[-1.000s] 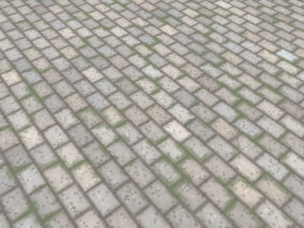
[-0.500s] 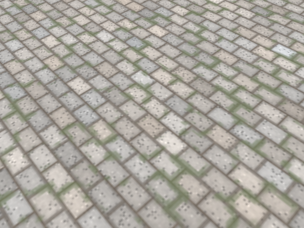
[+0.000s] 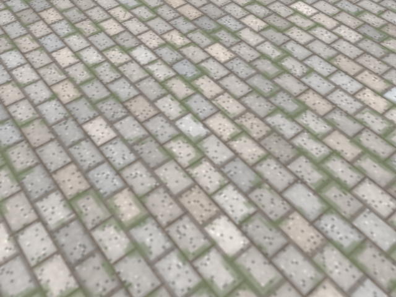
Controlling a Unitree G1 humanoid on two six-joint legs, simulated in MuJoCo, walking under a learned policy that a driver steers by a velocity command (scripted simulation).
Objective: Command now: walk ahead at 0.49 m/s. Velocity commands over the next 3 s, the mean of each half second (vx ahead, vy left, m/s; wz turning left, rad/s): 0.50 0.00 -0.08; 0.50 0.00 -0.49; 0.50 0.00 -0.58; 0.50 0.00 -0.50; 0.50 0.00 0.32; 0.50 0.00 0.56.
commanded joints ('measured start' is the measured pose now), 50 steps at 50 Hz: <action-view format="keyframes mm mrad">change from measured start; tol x16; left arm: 1 66 110 30 -76 -9 -8 -8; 22 -598 73 19 -262 6 33 -51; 25 -526 84 30 -247 14 24 -45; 29 -27 296 115 -122 48 12 -17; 34 -258 141 80 -130 -10 22 -26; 50 16 207 90 -119 7 19 1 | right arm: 1 433 -242 -80 96 11 8 -7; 4 238 -91 -45 79 19 -13 4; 29 492 -83 -13 144 43 -40 -25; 50 -170 -123 -14 -171 6 1 14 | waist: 1 -135 158 -324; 4 -45 -43 -12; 24 -80 62 37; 30 78 -113 -362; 33 -27 17 -60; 50 62 -83 -16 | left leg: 1 734 459 -874 -243 -264 260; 4 345 345 -542 -378 -214 157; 8 230 265 -339 -418 37 107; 22 569 276 -115 -388 356 24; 26 604 295 -33 -108 841 -5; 28 357 260 14 323 615 -44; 30 -199 23 -125 885 -391 -93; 50 -243 89 -136 87 55 -170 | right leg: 1 -665 10 75 853 -35 -8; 16 -741 -187 -39 176 468 66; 22 -758 -135 -59 24 412 13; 27 -332 1 -127 -114 282 -97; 28 -79 -99 13 -125 260 -150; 29 236 -405 522 -169 227 -312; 30 251 -452 757 -296 289 -341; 37 -277 -222 280 -403 600 -190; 50 -34 -218 386 -316 733 -128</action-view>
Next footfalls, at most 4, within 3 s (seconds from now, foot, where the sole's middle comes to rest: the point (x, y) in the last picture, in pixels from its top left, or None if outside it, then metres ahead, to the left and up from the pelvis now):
0.56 right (252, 294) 0.46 -0.12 -0.75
1.10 left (229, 197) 0.81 -0.05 -0.75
1.66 right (311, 177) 0.91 -0.37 -0.75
2.22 left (333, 117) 1.23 -0.51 -0.75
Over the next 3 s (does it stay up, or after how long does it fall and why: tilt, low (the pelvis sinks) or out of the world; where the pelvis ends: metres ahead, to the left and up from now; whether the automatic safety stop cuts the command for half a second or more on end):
stays up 1.38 -0.73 0.03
